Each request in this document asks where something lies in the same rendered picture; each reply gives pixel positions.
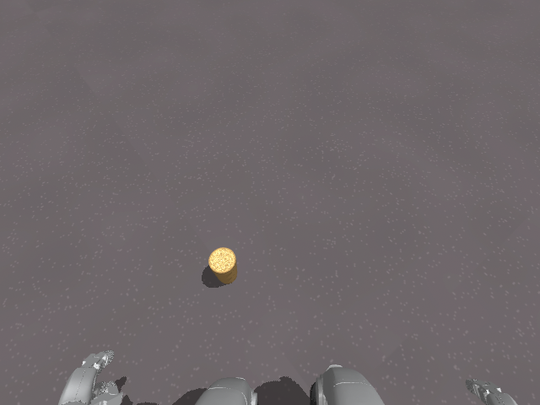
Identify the cup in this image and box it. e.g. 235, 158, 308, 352
208, 247, 237, 284

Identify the left robot hand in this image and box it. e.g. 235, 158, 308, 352
58, 350, 123, 405

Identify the right robot hand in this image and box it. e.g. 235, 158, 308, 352
466, 379, 517, 405

